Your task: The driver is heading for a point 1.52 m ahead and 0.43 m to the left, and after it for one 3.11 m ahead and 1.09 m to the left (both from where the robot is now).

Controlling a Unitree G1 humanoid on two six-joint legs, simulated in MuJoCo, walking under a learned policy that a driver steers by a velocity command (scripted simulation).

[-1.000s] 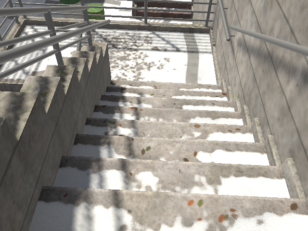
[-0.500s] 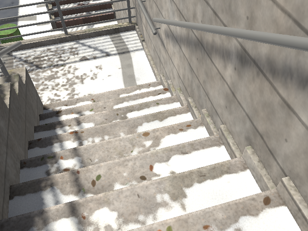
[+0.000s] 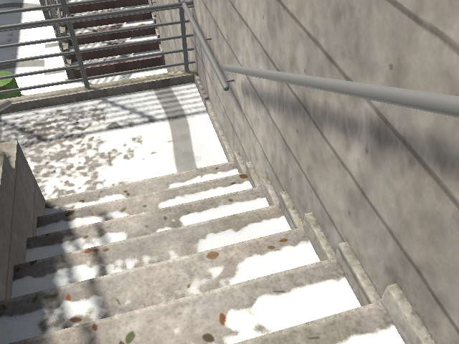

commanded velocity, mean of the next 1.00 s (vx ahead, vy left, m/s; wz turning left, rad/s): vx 0.50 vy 0.00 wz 0.43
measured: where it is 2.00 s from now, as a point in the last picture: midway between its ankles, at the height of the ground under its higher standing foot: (145, 306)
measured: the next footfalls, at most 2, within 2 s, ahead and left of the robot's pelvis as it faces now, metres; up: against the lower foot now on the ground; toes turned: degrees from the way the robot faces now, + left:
left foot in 0.12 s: +0.20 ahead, +0.16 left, -0.17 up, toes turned +2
right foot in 0.64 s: +0.55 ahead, +0.03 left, -0.34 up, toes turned +30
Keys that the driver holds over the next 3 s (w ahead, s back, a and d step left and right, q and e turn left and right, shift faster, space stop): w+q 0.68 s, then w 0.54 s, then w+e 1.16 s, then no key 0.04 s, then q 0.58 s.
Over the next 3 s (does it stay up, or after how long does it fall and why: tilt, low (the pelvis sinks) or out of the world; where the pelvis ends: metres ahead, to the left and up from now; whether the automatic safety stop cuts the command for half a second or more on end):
stays up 1.41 0.52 -0.79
